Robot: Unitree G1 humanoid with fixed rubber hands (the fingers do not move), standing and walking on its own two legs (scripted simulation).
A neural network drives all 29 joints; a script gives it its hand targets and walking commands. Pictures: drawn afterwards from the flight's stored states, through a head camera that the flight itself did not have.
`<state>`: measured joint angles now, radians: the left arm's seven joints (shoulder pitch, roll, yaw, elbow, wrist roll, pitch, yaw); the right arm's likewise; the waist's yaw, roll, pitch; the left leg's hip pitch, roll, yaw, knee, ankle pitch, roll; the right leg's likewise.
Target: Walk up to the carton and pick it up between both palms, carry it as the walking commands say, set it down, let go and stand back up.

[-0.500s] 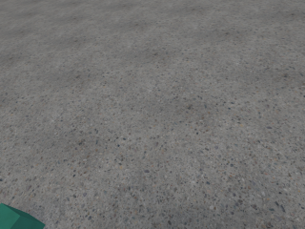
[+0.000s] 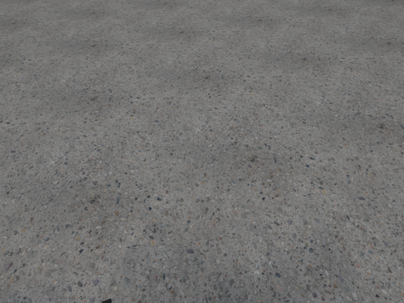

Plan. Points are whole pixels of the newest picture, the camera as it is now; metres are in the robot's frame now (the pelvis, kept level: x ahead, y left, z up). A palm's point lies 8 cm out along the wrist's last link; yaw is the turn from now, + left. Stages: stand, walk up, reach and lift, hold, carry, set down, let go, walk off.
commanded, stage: walk up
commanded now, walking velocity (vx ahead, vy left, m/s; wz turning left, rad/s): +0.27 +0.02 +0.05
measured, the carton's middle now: out of the picture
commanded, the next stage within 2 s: none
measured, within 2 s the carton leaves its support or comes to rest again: neither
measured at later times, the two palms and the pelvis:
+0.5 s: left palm out of the picture +0.10 +0.21 -0.09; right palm (354, 302) +0.16 -0.29 -0.13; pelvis +0.09 -0.04 +0.02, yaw +1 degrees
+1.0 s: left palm (129, 257) +0.25 +0.20 -0.11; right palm (353, 290) +0.18 -0.30 -0.14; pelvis +0.17 -0.05 +0.00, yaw +0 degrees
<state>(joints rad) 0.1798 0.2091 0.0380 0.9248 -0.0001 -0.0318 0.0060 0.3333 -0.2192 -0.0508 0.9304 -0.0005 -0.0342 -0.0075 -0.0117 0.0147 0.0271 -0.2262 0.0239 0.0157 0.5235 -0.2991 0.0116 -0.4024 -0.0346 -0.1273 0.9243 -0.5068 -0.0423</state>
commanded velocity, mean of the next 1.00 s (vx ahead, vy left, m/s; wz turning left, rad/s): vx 0.23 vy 0.03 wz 0.00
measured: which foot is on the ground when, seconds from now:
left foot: down 0.00-0.18, up 0.20-0.64, down 0.66-0.96, up 0.98-1.00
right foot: up 0.00-0.12, down 0.14-0.66, up 0.68-0.92, down 0.94-1.00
